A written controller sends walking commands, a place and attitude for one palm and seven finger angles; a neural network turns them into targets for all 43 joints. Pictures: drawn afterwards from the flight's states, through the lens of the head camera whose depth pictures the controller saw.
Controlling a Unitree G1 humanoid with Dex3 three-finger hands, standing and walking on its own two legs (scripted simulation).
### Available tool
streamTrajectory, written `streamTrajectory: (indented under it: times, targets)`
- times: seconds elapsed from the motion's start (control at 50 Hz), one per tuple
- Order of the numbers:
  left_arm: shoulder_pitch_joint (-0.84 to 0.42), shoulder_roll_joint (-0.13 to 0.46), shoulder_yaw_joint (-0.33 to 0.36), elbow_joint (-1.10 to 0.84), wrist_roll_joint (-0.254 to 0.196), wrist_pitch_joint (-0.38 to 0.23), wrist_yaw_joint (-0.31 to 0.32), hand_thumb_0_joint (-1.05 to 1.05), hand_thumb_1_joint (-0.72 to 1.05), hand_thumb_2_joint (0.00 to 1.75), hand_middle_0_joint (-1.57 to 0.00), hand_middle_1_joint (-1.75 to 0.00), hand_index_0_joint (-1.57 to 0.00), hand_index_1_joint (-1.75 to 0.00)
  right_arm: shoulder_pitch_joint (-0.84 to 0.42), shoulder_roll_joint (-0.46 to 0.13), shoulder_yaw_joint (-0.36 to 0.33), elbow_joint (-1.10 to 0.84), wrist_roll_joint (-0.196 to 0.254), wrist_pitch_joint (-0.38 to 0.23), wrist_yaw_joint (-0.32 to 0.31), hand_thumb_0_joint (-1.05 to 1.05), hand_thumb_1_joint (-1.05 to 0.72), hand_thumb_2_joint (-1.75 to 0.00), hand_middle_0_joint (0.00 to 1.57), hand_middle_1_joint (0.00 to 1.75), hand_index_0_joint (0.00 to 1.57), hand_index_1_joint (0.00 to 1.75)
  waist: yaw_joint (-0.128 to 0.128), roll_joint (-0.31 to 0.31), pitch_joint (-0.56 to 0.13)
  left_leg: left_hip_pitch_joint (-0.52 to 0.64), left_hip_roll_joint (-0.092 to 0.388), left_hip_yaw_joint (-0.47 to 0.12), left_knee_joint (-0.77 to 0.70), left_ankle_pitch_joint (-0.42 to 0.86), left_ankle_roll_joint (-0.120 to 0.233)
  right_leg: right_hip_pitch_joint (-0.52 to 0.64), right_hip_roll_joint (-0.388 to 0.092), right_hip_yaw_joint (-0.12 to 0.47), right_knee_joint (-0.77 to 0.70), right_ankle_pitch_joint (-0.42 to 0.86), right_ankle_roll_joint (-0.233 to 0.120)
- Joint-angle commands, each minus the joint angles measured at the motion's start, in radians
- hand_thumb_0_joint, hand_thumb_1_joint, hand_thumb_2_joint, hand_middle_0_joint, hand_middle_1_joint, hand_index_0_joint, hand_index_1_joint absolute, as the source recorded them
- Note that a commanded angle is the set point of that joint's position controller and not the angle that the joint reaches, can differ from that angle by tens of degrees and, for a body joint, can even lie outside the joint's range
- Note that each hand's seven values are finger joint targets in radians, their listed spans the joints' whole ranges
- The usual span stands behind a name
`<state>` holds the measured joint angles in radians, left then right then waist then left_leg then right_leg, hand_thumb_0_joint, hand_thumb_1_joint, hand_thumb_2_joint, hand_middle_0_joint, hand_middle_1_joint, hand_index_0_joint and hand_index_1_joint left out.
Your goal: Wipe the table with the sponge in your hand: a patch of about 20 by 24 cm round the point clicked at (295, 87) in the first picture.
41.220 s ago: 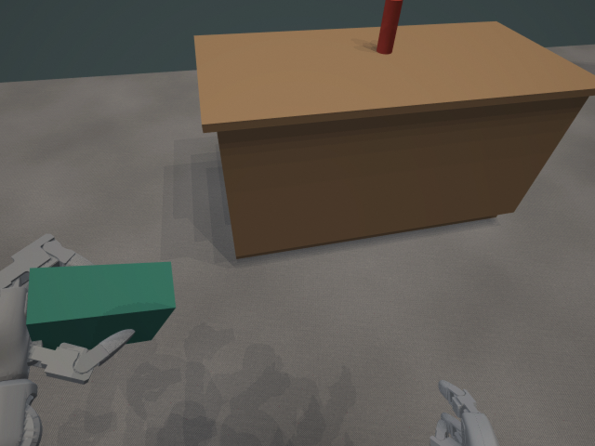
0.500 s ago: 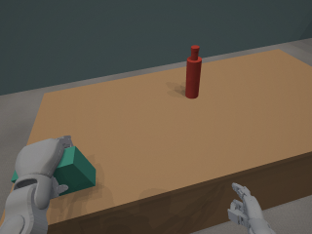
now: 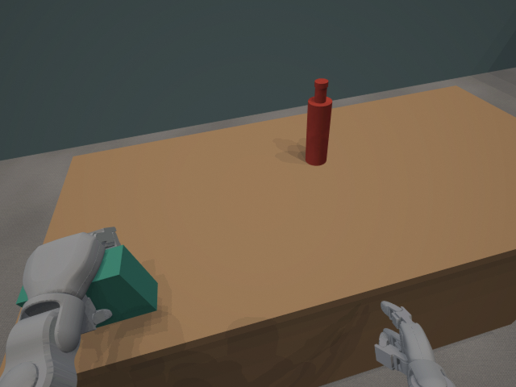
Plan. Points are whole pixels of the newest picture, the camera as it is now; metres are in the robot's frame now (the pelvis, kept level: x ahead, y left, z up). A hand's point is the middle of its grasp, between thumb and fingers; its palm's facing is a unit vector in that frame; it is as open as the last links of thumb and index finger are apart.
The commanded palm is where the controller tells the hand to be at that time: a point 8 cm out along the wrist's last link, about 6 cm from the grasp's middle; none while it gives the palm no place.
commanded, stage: bring the sponge back beside the body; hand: left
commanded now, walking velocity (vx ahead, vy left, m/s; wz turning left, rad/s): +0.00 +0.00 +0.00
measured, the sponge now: (102, 297) +0.19 +0.28 +0.07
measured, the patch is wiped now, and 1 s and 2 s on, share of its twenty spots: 1.00 1.00 1.00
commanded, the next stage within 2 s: step back with the hand held close in 0.02 s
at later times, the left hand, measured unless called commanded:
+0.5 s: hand (110, 254) +0.21 +0.24 +0.16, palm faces +0.31 -0.87 -0.38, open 9.2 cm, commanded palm +0.15 +0.29 +0.17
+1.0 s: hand (76, 289) +0.16 +0.26 +0.16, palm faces +0.40 -0.84 -0.36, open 9.3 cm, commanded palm +0.10 +0.30 +0.17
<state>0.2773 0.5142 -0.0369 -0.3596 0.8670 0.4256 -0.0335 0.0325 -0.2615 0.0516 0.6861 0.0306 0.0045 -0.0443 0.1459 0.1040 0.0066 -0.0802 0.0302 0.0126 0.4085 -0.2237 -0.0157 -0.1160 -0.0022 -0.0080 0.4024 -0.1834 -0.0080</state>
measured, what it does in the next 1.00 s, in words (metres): shifts its weight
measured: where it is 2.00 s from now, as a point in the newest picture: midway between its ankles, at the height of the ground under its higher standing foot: outside the picture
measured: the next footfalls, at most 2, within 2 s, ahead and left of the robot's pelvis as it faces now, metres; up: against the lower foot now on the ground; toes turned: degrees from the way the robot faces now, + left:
left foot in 1.82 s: -0.04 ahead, +0.16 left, +0.00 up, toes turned +6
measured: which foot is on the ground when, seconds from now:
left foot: down 0.00-1.00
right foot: down 0.00-1.00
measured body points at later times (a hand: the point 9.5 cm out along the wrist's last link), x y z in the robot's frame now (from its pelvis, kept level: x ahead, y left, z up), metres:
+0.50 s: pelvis -0.01 +0.02 -0.02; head -0.02 +0.03 +0.43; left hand +0.18 +0.29 +0.18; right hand +0.13 -0.23 -0.09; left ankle +0.01 +0.13 -0.74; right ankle +0.03 -0.12 -0.74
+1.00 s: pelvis -0.06 +0.02 -0.03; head -0.05 +0.03 +0.42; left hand +0.13 +0.30 +0.17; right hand +0.13 -0.20 -0.09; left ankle +0.01 +0.13 -0.74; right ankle +0.03 -0.12 -0.74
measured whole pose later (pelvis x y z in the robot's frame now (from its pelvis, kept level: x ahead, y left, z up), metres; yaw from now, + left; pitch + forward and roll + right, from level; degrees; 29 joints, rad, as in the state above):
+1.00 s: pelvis -0.06 +0.02 -0.03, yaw +0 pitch +1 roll -1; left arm 0.44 0.37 0.34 -0.55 -0.04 -0.15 0.15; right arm 0.20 -0.21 0.05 0.55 0.01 -0.09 -0.08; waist 0.01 -0.02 -0.03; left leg -0.47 0.01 0.01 0.72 -0.28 0.02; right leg -0.48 -0.02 0.00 0.66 -0.20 0.03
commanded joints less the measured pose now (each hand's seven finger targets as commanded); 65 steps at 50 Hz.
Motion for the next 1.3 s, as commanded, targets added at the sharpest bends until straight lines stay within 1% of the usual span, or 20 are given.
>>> streamTrajectory:
  times: [0.0,0.06,0.08,0.1,0.12,0.14,0.16,0.18,0.2,0.24,0.26,0.28,0.36,0.44,0.58,0.66,0.7,0.94,1.16,1.28]
  targets:
    - [-0.188,0.206,0.158,-0.205,0.045,-0.011,0.054,0.00,0.10,1.30,-1.20,-1.60,-1.20,-1.60,-0.264,-0.085,-0.030,-0.206,-0.003,-0.074,-0.001,0.00,-0.90,-0.90,0.20,0.30,0.20,0.30,0.014,-0.023,-0.123,-0.030,-0.040,-0.068,-0.061,0.160,0.052,0.037,0.019,0.086,-0.082,0.015,-0.061]
    - [-0.209,0.227,0.180,-0.233,0.038,-0.012,0.053,0.00,0.10,1.30,-1.20,-1.60,-1.20,-1.60,-0.282,-0.093,-0.033,-0.212,-0.001,-0.068,-0.003,0.00,-0.90,-0.90,0.20,0.30,0.20,0.30,0.011,-0.019,-0.125,-0.030,-0.038,-0.073,-0.068,0.131,0.052,0.047,0.027,0.111,-0.085,0.001,-0.065]
    - [-0.213,0.202,0.151,-0.232,0.044,-0.010,0.052,0.00,0.10,1.30,-1.20,-1.60,-1.20,-1.60,-0.266,-0.088,-0.030,-0.218,-0.003,-0.070,-0.001,0.00,-0.90,-0.90,0.20,0.30,0.20,0.30,0.016,-0.012,-0.145,-0.030,-0.042,-0.064,-0.063,0.143,0.057,0.055,0.023,0.078,-0.077,0.008,-0.063]
    - [-0.205,0.207,0.153,-0.213,0.050,-0.009,0.053,0.00,0.10,1.30,-1.20,-1.60,-1.20,-1.60,-0.268,-0.085,-0.029,-0.207,-0.001,-0.070,-0.001,0.00,-0.90,-0.90,0.20,0.30,0.20,0.30,0.013,-0.022,-0.128,-0.029,-0.040,-0.071,-0.070,0.148,0.051,0.042,0.020,0.085,-0.082,0.005,-0.061]
    - [-0.128,0.176,0.142,-0.025,0.059,0.011,0.051,0.00,0.10,1.30,-1.20,-1.60,-1.20,-1.60,-0.243,-0.101,-0.034,-0.183,-0.001,-0.055,-0.009,0.00,-0.90,-0.90,0.20,0.30,0.20,0.30,0.003,-0.078,-0.036,-0.064,-0.038,-0.062,-0.070,0.108,0.049,-0.006,0.029,0.077,-0.095,-0.033,-0.062]
    - [-0.314,0.021,0.356,-0.377,-0.858,-0.239,0.085,0.00,0.10,1.30,-1.20,-1.60,-1.20,-1.60,-0.081,-0.056,-0.038,-0.419,0.017,-0.044,-0.013,0.00,-0.90,-0.90,0.20,0.30,0.20,0.30,-0.125,-0.199,0.071,-0.072,-0.012,-0.044,0.030,-0.101,0.072,-0.239,-0.002,0.170,-0.153,0.013,-0.040]
    - [-0.242,0.154,0.413,-0.292,-0.855,-0.336,0.109,0.00,0.10,1.30,-1.20,-1.60,-1.20,-1.60,-0.040,-0.048,0.004,-0.357,-0.012,-0.057,-0.024,0.00,-0.90,-0.90,0.20,0.30,0.20,0.30,-0.119,-0.288,0.012,-0.065,-0.021,-0.045,0.053,-0.138,0.074,-0.229,-0.023,0.159,-0.142,-0.080,-0.044]
    - [-0.097,0.098,0.436,-0.239,-0.896,-0.392,0.123,0.00,0.10,1.30,-1.20,-1.60,-1.20,-1.60,0.034,-0.059,-0.011,-0.312,-0.017,-0.057,-0.036,0.00,-0.90,-0.90,0.20,0.30,0.20,0.30,-0.115,-0.340,-0.028,-0.065,-0.011,-0.038,0.094,-0.132,0.069,-0.243,-0.076,0.145,-0.137,-0.072,-0.041]
    - [-0.072,0.073,0.421,-0.316,-0.917,-0.426,0.130,0.00,0.10,1.30,-1.20,-1.60,-1.20,-1.60,0.040,-0.057,-0.019,-0.306,-0.012,-0.063,-0.037,0.00,-0.90,-0.90,0.20,0.30,0.20,0.30,-0.123,-0.281,-0.102,-0.029,0.002,-0.035,0.121,-0.093,0.061,-0.237,-0.123,0.164,-0.109,-0.015,-0.043]
    - [-0.017,0.075,0.448,-0.433,-0.937,-0.488,0.150,0.00,0.10,1.30,-1.20,-1.60,-1.20,-1.60,0.049,-0.076,-0.030,-0.302,-0.025,-0.074,-0.047,0.00,-0.90,-0.90,0.20,0.30,0.20,0.30,-0.128,-0.073,-0.198,-0.029,0.034,-0.044,0.107,0.013,0.056,-0.190,-0.152,0.147,-0.006,0.135,-0.043]
    - [-0.010,0.104,0.483,-0.487,-0.944,-0.517,0.162,0.00,0.10,1.30,-1.20,-1.60,-1.20,-1.60,0.042,-0.093,-0.036,-0.303,-0.032,-0.081,-0.050,0.00,-0.90,-0.90,0.20,0.30,0.20,0.30,-0.120,0.046,-0.197,-0.059,0.054,-0.065,0.072,0.041,0.054,-0.168,-0.132,0.131,0.045,0.162,-0.040]
    - [0.065,0.065,0.481,-0.457,-0.944,-0.535,0.167,0.00,0.10,1.30,-1.20,-1.60,-1.20,-1.60,0.051,-0.090,-0.038,-0.301,-0.035,-0.084,-0.049,0.00,-0.90,-0.90,0.20,0.30,0.20,0.30,-0.113,0.094,-0.207,-0.110,0.071,-0.083,0.052,0.077,0.059,-0.139,-0.108,0.091,0.093,0.178,-0.026]
    - [0.156,0.064,0.516,-0.413,-0.951,-0.564,0.175,0.00,0.10,1.30,-1.20,-1.60,-1.20,-1.60,0.051,-0.084,-0.057,-0.305,-0.020,-0.084,-0.046,0.00,-0.90,-0.90,0.20,0.30,0.20,0.30,-0.121,-0.027,-0.204,-0.176,0.101,-0.122,0.061,0.209,0.055,-0.142,-0.093,0.060,0.158,0.210,-0.001]
    - [0.171,0.039,0.497,-0.370,-0.953,-0.582,0.176,0.00,0.10,1.30,-1.20,-1.60,-1.20,-1.60,0.060,-0.085,-0.069,-0.304,-0.011,-0.081,-0.045,0.00,-0.90,-0.90,0.20,0.30,0.20,0.30,-0.135,-0.071,-0.170,-0.235,0.103,-0.121,0.091,0.130,0.055,-0.189,-0.106,0.075,0.156,0.192,-0.001]
    - [0.175,0.056,0.505,-0.447,-0.935,-0.628,0.193,0.00,0.10,1.30,-1.20,-1.60,-1.20,-1.60,0.067,-0.092,-0.071,-0.302,-0.016,-0.107,-0.049,0.00,-0.90,-0.90,0.20,0.30,0.20,0.30,-0.141,-0.040,-0.136,-0.357,0.083,-0.146,0.074,-0.194,0.065,-0.226,-0.109,0.093,0.147,-0.006,-0.017]
    - [0.159,0.083,0.536,-0.480,-0.923,-0.645,0.205,0.00,0.10,1.30,-1.20,-1.60,-1.20,-1.60,0.076,-0.104,-0.079,-0.309,-0.017,-0.131,-0.055,0.00,-0.90,-0.90,0.20,0.30,0.20,0.30,-0.141,0.004,-0.131,-0.407,0.091,-0.172,0.042,-0.281,0.074,-0.223,-0.089,0.090,0.175,-0.057,-0.013]
    - [0.149,0.049,0.517,-0.445,-0.921,-0.648,0.206,0.00,0.10,1.30,-1.20,-1.60,-1.20,-1.60,0.094,-0.101,-0.078,-0.302,-0.017,-0.138,-0.057,0.00,-0.90,-0.90,0.20,0.30,0.20,0.30,-0.145,-0.019,-0.123,-0.436,0.101,-0.178,0.035,-0.324,0.079,-0.224,-0.075,0.075,0.194,-0.078,-0.003]
    - [0.069,0.026,0.479,-0.412,-0.911,-0.650,0.205,0.00,0.10,1.30,-1.20,-1.60,-1.20,-1.60,0.089,-0.091,-0.073,-0.292,-0.023,-0.147,-0.053,0.00,-0.90,-0.90,0.20,0.30,0.20,0.30,-0.157,-0.101,-0.089,-0.419,0.076,-0.154,0.118,-0.354,0.071,-0.333,-0.115,0.156,0.106,-0.172,-0.020]
    - [0.134,0.053,0.533,-0.493,-0.903,-0.682,0.218,0.00,0.10,1.30,-1.20,-1.60,-1.20,-1.60,0.087,-0.092,-0.092,-0.302,-0.028,-0.141,-0.044,0.00,-0.90,-0.90,0.20,0.30,0.20,0.30,-0.157,-0.013,-0.167,-0.494,0.115,-0.187,0.070,-0.299,0.078,-0.208,-0.087,0.117,0.248,-0.006,-0.012]
    - [0.153,0.035,0.521,-0.490,-0.908,-0.693,0.219,0.00,0.10,1.30,-1.20,-1.60,-1.20,-1.60,0.103,-0.079,-0.096,-0.288,-0.032,-0.143,-0.043,0.00,-0.90,-0.90,0.20,0.30,0.20,0.30,-0.163,-0.075,-0.168,-0.481,0.094,-0.155,0.137,-0.282,0.060,-0.241,-0.128,0.163,0.199,0.014,-0.029]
